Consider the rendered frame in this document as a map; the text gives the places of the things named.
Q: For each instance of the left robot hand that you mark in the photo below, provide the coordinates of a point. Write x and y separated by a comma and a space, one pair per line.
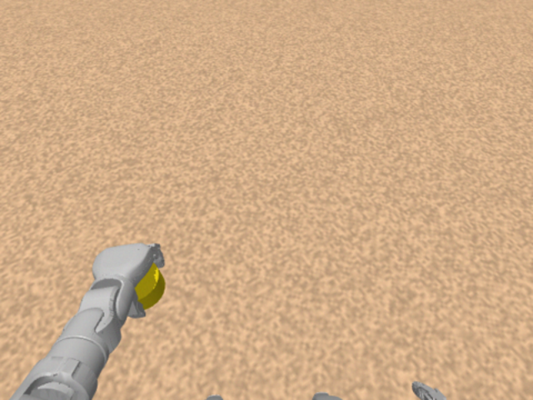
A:
131, 261

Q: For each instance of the tin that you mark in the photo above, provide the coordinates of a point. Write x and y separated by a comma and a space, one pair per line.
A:
151, 288

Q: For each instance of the left robot arm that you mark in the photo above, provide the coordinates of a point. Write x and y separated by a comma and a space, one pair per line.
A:
71, 368

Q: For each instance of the right robot hand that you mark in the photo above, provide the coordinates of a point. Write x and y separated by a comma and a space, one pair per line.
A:
425, 392

